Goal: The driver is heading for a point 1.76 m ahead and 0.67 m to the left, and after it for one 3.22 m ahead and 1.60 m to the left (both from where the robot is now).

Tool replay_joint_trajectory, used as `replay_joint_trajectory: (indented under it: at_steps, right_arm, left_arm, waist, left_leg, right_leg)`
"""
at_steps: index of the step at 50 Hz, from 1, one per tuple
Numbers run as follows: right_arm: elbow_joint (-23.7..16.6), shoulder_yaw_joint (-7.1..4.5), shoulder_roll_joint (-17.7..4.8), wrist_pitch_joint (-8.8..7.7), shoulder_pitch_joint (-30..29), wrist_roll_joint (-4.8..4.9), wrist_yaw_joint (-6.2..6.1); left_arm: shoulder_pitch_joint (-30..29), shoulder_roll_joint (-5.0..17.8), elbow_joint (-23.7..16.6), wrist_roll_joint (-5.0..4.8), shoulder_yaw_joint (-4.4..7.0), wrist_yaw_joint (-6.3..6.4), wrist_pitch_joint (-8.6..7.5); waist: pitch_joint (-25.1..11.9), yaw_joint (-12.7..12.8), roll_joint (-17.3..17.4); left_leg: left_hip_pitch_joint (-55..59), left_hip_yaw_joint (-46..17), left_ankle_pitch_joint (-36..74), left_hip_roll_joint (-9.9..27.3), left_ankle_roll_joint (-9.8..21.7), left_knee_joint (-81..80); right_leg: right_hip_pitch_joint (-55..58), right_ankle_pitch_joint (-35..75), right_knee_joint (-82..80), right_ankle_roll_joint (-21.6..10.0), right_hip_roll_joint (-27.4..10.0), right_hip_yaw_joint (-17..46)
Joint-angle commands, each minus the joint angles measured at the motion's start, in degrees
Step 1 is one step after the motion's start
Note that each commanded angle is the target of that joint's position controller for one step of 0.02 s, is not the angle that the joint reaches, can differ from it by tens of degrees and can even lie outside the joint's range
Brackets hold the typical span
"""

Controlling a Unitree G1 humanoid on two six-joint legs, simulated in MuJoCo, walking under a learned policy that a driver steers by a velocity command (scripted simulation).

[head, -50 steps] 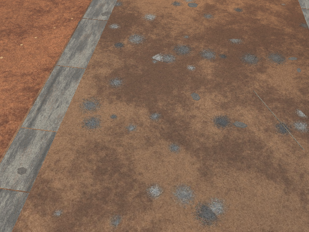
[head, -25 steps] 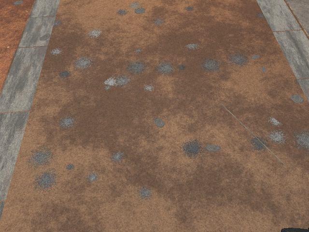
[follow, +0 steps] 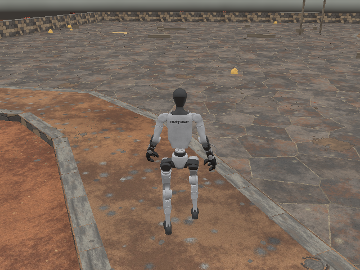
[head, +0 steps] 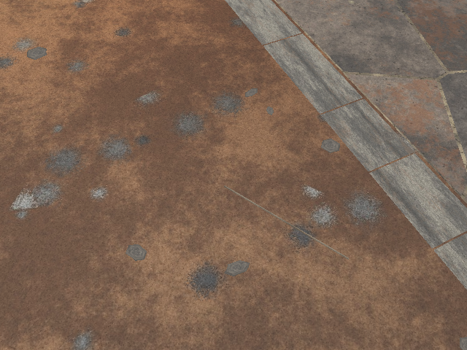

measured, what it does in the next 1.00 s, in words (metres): walks ahead, turning left: right foot, then left foot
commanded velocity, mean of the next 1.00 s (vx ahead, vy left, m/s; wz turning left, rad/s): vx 0.05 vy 0.00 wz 0.34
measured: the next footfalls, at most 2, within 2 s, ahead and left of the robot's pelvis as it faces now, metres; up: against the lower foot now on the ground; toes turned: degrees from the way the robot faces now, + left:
right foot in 0.14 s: +0.20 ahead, -0.14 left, +0.00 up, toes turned -2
left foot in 0.52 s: +0.11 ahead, +0.10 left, +0.00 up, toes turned +14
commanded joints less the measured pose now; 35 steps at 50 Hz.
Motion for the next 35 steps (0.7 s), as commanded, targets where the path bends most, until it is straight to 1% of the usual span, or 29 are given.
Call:
replay_joint_trajectory:
  at_steps: [1, 3, 4, 5, 6, 7, 8, 9, 10, 11, 12, 13, 14, 15, 17, 19, 21, 23, 24, 25, 26, 27, 28, 29, 30, 31, 32, 33, 35]
  right_arm:
    - [-3.5, -1.98, -9.5, -0.08, -3.4, 0.87, -0.41]
    - [-2.2, -1.98, -10.3, 0.20, -2.3, 1.71, 0.17]
    - [-1.8, -1.91, -10.5, 0.26, -2.6, 2.23, 0.43]
    - [-1.5, -1.62, -10.1, 0.20, -3.3, 2.67, 0.71]
    - [-0.6, -0.99, -8.6, -0.08, -2.1, 2.54, 1.11]
    - [-1.0, 0.13, -6.2, -0.69, -0.4, 0.72, 1.45]
    - [-0.9, 2.27, -1.5, -0.89, 5.4, -0.97, 2.19]
    - [0.4, 1.88, -3.9, 0.08, 5.7, 0.58, 2.33]
    - [-0.6, 0.79, -7.8, 1.03, 2.3, 2.00, 2.23]
    - [-1.1, 0.32, -8.5, 1.94, -0.6, 2.04, 1.46]
    - [-0.8, -0.12, -8.9, 3.09, -1.1, 1.48, 0.50]
    - [-0.3, -0.39, -8.8, 4.34, 0.2, 1.23, -0.19]
    - [0.1, -0.47, -8.1, 5.19, 1.8, 1.22, -0.68]
    - [0.2, -0.56, -7.3, 5.74, 2.9, 1.18, -1.06]
    - [-0.6, -0.66, -6.1, 6.44, 2.4, 1.06, -1.42]
    - [-2.1, -0.47, -5.1, 6.76, -0.1, 0.87, -1.20]
    - [-3.3, -0.58, -5.4, 6.76, -1.3, 0.76, -0.61]
    - [-3.9, -0.89, -6.1, 6.71, -0.7, 0.71, 0.18]
    - [-3.6, -1.09, -6.1, 6.68, 0.8, 0.62, 0.59]
    - [-2.7, -1.37, -6.2, 6.64, 3.3, 0.41, 0.94]
    - [-2.2, -1.87, -7.3, 6.60, 4.9, -0.19, 1.05]
    - [-3.3, -3.20, -13.0, 6.38, 4.9, -0.50, 0.20]
    - [-5.4, -3.74, -17.9, 5.65, 3.7, -1.58, 0.22]
    - [-6.0, -3.42, -16.4, 4.23, 3.1, -2.93, 0.58]
    - [-6.3, -3.08, -15.0, 3.17, 0.5, -2.27, 0.51]
    - [-7.0, -2.83, -13.3, 2.93, -2.6, -0.77, 0.14]
    - [-7.5, -2.19, -11.2, 3.00, -4.2, 0.39, -0.26]
    - [-7.7, -1.70, -10.0, 3.09, -4.0, 0.58, -0.66]
    - [-7.8, -1.58, -9.6, 3.23, -2.1, 0.40, -1.15]
  left_arm:
    - [-0.6, 0.7, -4.2, 0.46, -0.08, -1.14, -0.62]
    - [-1.9, 1.2, -5.0, 0.76, 0.08, -1.53, -0.94]
    - [-1.3, 1.4, -4.8, 1.01, 0.23, -1.57, -1.15]
    - [1.0, 1.7, -3.7, 1.34, 0.46, -1.43, -1.45]
    - [4.0, 3.4, -2.3, 1.81, 1.11, -0.89, -1.78]
    - [7.4, 8.1, -2.1, 2.86, 2.01, 0.00, -1.93]
    - [7.2, 8.1, -3.1, 4.68, 0.89, 0.91, -1.75]
    - [6.7, 4.1, -2.5, 3.68, -0.24, 0.66, -1.48]
    - [4.8, 3.7, -1.8, 2.57, -0.34, 0.17, -1.35]
    - [2.2, 4.6, -1.4, 2.13, -0.04, 0.18, -1.33]
    - [-0.2, 5.4, -1.2, 1.90, 0.17, 0.44, -1.27]
    - [-2.6, 5.6, -1.1, 1.90, 0.30, 0.80, -1.17]
    - [-4.1, 6.2, -0.9, 2.19, 0.65, 1.14, -1.00]
    - [-4.7, 6.2, -0.7, 2.35, 0.85, 1.51, -0.91]
    - [-5.9, 5.0, 0.0, 2.38, 0.80, 2.11, -0.86]
    - [-6.4, 4.6, 0.9, 2.29, 0.88, 2.62, -0.76]
    - [-6.2, 5.0, 1.9, 2.11, 1.14, 2.92, -0.45]
    - [-6.5, 5.8, 2.7, 1.43, 1.42, 2.99, -0.09]
    - [-7.4, 6.1, 3.0, 0.79, 1.53, 3.01, 0.14]
    - [-7.9, 6.1, 3.5, 0.03, 1.60, 3.03, 0.42]
    - [-6.1, 4.6, 4.7, -0.55, 1.45, 2.97, 0.72]
    - [-3.0, 1.7, 5.1, 0.64, 0.95, 2.66, 1.08]
    - [-8.5, 2.0, 1.7, 1.45, 0.87, 3.04, 0.82]
    - [-11.5, 3.6, 1.2, 1.42, 1.36, 3.25, 0.71]
    - [-10.3, 4.5, 1.9, 0.82, 1.85, 3.31, 0.75]
    - [-8.2, 5.0, 3.6, 1.11, 2.33, 3.66, 0.85]
    - [-7.2, 5.6, 4.4, 1.53, 2.64, 3.97, 0.95]
    - [-6.9, 5.3, 4.6, 1.65, 2.68, 3.89, 0.81]
    - [-6.0, 4.1, 4.9, 1.14, 2.46, 3.67, 0.33]
  waist:
    - [-7.6, 1.2, 7.3]
    - [-7.7, 1.3, 7.2]
    - [-7.7, 2.1, 7.3]
    - [-8.3, 3.9, 6.7]
    - [-9.9, 5.3, 5.1]
    - [-14.8, 5.7, 0.3]
    - [-22.5, 3.4, -10.0]
    - [-27.0, 4.6, -9.2]
    - [-22.5, 5.0, -7.3]
    - [-17.5, 4.6, -5.3]
    - [-13.9, 3.9, -4.6]
    - [-12.0, 2.3, -5.3]
    - [-10.9, 1.2, -5.7]
    - [-10.7, 0.9, -5.8]
    - [-10.2, 0.9, -5.7]
    - [-9.6, 1.7, -6.1]
    - [-9.9, 2.2, -6.4]
    - [-10.3, 1.7, -6.5]
    - [-10.3, 0.5, -6.2]
    - [-10.2, -0.8, -5.4]
    - [-8.3, -0.9, -1.7]
    - [-5.4, 1.4, 13.7]
    - [-2.8, 0.1, 21.3]
    - [-4.6, -1.2, 15.6]
    - [-4.3, 0.8, 13.1]
    - [-4.6, 2.4, 9.9]
    - [-5.0, 3.0, 10.0]
    - [-6.2, 3.3, 10.1]
    - [-8.6, 3.0, 8.8]
  left_leg:
    - [1.2, -3.5, 34.0, 13.5, 8.9, -2.6]
    - [3.1, -5.0, 33.6, 14.4, 8.7, 0.0]
    - [3.7, -5.9, 33.4, 14.5, 8.2, 2.0]
    - [3.2, -6.2, 32.6, 13.4, 7.0, 5.2]
    - [1.4, -5.6, 31.2, 10.8, 5.0, 10.1]
    - [-4.6, -3.6, 18.0, 7.1, 1.3, 18.2]
    - [-16.7, -5.6, -19.6, 2.7, -3.2, 32.2]
    - [-16.8, -12.6, -31.5, 3.3, -4.8, 38.2]
    - [-19.7, -12.5, -31.0, 4.3, -5.3, 40.7]
    - [-22.5, -11.5, -28.8, 4.6, -5.4, 41.4]
    - [-22.5, -11.3, -25.5, 4.8, -6.0, 41.2]
    - [-19.1, -10.8, -22.3, 4.8, -6.8, 41.3]
    - [-16.8, -9.3, -19.7, 3.9, -7.3, 41.6]
    - [-15.7, -8.2, -17.8, 3.5, -7.4, 41.9]
    - [-14.6, -7.5, -14.8, 3.9, -6.7, 40.0]
    - [-14.0, -7.0, -12.3, 4.6, -5.5, 35.8]
    - [-12.7, -6.2, -10.9, 4.7, -4.4, 32.1]
    - [-10.4, -5.2, -9.8, 4.3, -2.9, 27.5]
    - [-7.8, -4.2, -7.2, 3.7, -1.8, 23.0]
    - [-4.3, -2.9, -3.4, 2.3, -0.2, 17.2]
    - [-1.8, -5.1, 0.4, 1.7, 2.0, 10.6]
    - [1.2, -23.0, 12.1, 12.7, 6.9, 1.6]
    - [-1.0, -39.0, 19.6, 22.6, 17.0, -2.6]
    - [-2.5, -38.1, 14.6, 21.6, 18.4, -3.9]
    - [-2.3, -33.2, 11.3, 18.3, 15.2, -3.2]
    - [-1.7, -29.6, 9.0, 15.4, 11.8, -2.1]
    - [-1.4, -27.7, 10.5, 14.3, 10.2, -1.5]
    - [-1.5, -26.5, 14.0, 13.1, 10.0, -0.9]
    - [1.8, -25.4, 18.3, 12.1, 10.4, 0.2]
  right_leg:
    - [9.9, 6.3, -8.4, -1.0, 1.0, -1.2]
    - [12.2, 4.1, -13.2, -2.4, 2.3, -1.1]
    - [14.2, 4.1, -16.5, -3.4, 2.9, -1.3]
    - [19.0, 7.8, -22.0, -4.5, 3.8, -2.0]
    - [26.8, 15.9, -27.3, -6.0, 4.5, -2.5]
    - [38.5, 42.3, -24.0, -8.5, -4.0, 4.7]
    - [51.8, 62.0, -20.2, -19.3, -19.6, 19.3]
    - [49.1, 57.5, -20.9, -23.3, -21.4, 20.9]
    - [45.2, 46.1, -23.3, -21.6, -18.0, 17.5]
    - [41.3, 37.4, -25.3, -18.7, -15.5, 14.8]
    - [36.2, 31.0, -27.4, -17.0, -14.4, 12.6]
    - [30.0, 27.1, -29.3, -16.0, -13.4, 9.7]
    - [25.8, 23.9, -30.8, -15.8, -12.7, 7.4]
    - [24.0, 20.8, -31.9, -15.8, -12.5, 5.6]
    - [22.0, 14.0, -33.2, -15.6, -12.3, 2.8]
    - [21.9, 8.7, -33.9, -15.5, -12.8, 1.3]
    - [23.0, 7.1, -33.7, -15.4, -13.9, 1.0]
    - [24.1, 6.7, -32.2, -14.2, -14.8, 0.5]
    - [23.7, 6.2, -30.6, -12.9, -14.6, -0.6]
    - [22.6, 3.8, -27.8, -10.8, -13.4, -2.3]
    - [19.7, -2.1, -21.8, -6.9, -10.6, -5.3]
    - [9.5, -13.3, -5.8, -0.6, -3.4, -11.9]
    - [-1.7, -28.6, 5.9, 2.0, 5.1, -6.7]
    - [-2.1, -27.7, 13.9, 1.1, 4.4, 0.1]
    - [-2.4, -22.0, 15.6, 0.1, 3.4, 2.1]
    - [-2.4, -17.1, 15.3, 0.0, 2.6, 2.6]
    - [-1.9, -14.3, 14.9, 0.4, 2.3, 2.8]
    - [-0.1, -12.2, 15.9, 0.9, 2.9, 2.6]
    - [0.7, -9.7, 14.7, 1.6, 3.8, 2.8]
Over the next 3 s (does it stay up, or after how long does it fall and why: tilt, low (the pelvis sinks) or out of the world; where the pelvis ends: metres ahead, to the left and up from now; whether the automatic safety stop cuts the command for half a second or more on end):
stays up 0.39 0.21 0.00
